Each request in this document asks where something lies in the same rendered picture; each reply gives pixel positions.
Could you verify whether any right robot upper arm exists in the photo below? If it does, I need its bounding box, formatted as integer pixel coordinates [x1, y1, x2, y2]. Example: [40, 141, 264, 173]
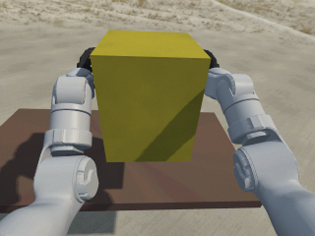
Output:
[232, 140, 315, 236]

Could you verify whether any table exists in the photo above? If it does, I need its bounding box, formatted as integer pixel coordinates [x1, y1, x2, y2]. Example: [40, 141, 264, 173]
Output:
[0, 108, 262, 213]

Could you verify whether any carton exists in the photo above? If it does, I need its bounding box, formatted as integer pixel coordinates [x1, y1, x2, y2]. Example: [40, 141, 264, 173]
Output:
[90, 29, 212, 162]

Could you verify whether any right robot hand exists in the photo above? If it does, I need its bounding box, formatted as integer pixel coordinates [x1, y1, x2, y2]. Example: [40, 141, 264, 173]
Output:
[203, 49, 220, 70]

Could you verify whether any robot left forearm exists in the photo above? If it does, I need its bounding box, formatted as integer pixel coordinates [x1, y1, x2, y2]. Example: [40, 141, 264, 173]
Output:
[32, 67, 95, 195]

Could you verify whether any left robot hand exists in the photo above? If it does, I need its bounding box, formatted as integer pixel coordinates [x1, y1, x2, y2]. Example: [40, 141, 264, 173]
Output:
[77, 47, 95, 89]

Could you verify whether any robot right forearm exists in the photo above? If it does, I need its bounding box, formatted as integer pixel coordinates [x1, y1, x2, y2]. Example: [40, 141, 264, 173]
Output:
[204, 67, 299, 180]

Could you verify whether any left robot upper arm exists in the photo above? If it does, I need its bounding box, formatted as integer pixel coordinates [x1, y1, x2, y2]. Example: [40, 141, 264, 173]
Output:
[0, 155, 99, 236]

